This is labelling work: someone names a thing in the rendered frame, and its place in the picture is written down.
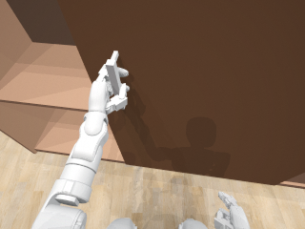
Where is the robot left forearm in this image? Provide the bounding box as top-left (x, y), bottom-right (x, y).
top-left (31, 111), bottom-right (109, 229)

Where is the robot right hand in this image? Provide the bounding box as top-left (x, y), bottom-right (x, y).
top-left (213, 191), bottom-right (251, 229)

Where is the robot thigh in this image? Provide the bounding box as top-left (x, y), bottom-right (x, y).
top-left (107, 218), bottom-right (137, 229)
top-left (178, 219), bottom-right (208, 229)

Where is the right robot thigh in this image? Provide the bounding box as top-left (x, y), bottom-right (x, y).
top-left (178, 219), bottom-right (208, 229)

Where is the handle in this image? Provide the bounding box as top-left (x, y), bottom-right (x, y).
top-left (105, 51), bottom-right (127, 110)

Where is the left robot upper arm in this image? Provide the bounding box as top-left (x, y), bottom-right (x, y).
top-left (33, 203), bottom-right (87, 229)

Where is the wardrobe door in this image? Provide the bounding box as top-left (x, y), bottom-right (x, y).
top-left (285, 173), bottom-right (305, 184)
top-left (57, 0), bottom-right (305, 186)

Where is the left robot thigh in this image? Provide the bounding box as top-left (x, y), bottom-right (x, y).
top-left (107, 218), bottom-right (137, 229)

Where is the robot left hand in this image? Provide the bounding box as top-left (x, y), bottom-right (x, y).
top-left (88, 64), bottom-right (130, 115)

